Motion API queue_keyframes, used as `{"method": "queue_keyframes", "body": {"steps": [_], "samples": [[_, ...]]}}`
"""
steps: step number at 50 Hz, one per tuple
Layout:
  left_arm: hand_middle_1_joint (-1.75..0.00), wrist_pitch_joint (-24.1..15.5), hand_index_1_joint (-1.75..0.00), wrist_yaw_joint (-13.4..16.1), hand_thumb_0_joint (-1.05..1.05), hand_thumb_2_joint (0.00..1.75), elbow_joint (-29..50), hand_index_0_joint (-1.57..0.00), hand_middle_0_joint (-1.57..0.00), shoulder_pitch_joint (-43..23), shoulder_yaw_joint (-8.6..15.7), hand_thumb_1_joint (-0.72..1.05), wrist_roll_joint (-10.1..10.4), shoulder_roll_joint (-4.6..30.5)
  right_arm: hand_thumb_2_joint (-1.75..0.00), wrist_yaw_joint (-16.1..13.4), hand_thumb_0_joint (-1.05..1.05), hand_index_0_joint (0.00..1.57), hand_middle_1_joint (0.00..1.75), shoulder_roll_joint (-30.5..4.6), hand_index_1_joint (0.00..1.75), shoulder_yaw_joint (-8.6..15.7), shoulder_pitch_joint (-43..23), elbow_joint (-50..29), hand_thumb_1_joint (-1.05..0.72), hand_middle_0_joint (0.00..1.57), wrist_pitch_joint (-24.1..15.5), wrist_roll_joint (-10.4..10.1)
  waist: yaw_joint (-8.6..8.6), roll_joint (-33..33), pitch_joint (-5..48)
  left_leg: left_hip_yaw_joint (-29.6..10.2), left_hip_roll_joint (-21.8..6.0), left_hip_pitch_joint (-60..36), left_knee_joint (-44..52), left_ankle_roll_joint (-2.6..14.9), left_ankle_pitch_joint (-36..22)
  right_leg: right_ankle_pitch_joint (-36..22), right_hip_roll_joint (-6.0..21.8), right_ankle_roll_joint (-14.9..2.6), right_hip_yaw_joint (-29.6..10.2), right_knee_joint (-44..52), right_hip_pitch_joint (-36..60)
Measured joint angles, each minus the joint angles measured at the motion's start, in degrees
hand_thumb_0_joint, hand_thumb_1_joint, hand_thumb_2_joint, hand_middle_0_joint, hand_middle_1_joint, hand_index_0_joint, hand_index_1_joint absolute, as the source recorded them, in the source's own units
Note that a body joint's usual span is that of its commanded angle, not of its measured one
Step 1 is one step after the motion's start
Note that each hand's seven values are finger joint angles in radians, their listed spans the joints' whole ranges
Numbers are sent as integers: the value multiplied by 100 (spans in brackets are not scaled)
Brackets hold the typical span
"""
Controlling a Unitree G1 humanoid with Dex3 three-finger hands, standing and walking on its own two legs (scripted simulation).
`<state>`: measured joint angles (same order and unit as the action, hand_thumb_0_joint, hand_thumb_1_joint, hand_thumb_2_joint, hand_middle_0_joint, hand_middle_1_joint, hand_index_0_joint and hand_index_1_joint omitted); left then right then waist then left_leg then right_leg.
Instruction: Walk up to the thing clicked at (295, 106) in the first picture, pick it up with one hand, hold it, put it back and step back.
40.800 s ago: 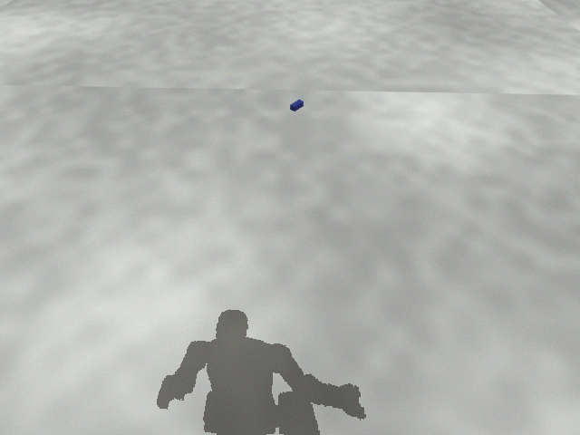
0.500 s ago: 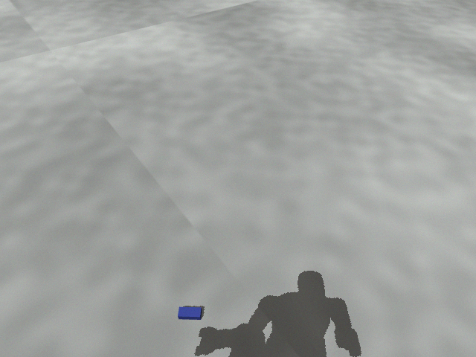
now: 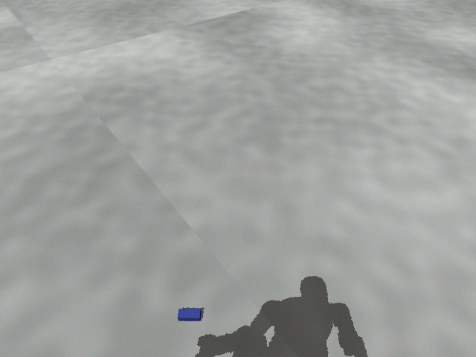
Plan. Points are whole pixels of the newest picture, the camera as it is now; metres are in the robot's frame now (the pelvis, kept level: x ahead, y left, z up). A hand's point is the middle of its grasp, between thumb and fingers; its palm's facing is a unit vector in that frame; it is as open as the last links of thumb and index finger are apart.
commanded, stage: stand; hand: left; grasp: from above
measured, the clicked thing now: (189, 314) +0.45 +0.23 -0.76
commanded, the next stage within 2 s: step back in 1.44 s
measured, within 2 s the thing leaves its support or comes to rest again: neither
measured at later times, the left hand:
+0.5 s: hand out of the picture +0.07 +0.23 -0.16, palm faces +0.00 -0.94 -0.33, open 7.4 cm
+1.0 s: hand out of the picture +0.09 +0.23 -0.16, palm faces -0.01 -0.95 -0.32, open 7.4 cm
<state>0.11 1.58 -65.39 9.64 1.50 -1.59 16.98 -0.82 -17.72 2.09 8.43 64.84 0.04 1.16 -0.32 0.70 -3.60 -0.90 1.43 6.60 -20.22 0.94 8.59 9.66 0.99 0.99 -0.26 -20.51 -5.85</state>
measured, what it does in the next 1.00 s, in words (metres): stands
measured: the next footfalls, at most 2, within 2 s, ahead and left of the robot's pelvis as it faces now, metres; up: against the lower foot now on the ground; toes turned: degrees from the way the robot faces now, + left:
none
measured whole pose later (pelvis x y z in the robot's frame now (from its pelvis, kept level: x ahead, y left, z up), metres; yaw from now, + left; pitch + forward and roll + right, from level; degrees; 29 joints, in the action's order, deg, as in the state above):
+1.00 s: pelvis +0.02 -0.01 +0.00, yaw -1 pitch -3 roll +0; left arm -0.3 0.8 -66.0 7.4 1.3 -0.9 17.1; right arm -0.8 -17.9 0.8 7.3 66.0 -0.8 0.7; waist 0.3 0.6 -3.5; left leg -0.6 0.4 5.5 -18.1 0.1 9.3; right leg 10.2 0.0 0.2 -0.6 -18.5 -5.1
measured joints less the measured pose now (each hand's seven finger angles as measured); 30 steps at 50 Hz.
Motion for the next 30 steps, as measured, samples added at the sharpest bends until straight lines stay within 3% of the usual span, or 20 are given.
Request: {"method": "queue_keyframes", "body": {"steps": [30], "samples": [[-30, -19, -30, -54, 0, 90, -106, -20, -20, -182, -65, 90, 72, -98, -90, 7, 1, 21, 30, 87, 30, -176, -63, 136, -91, 21, -37, -52, 59, 16, 51, 10, -87, -76, 161, -70, 62, 41, -85, -74, -15, 168, 63]]}}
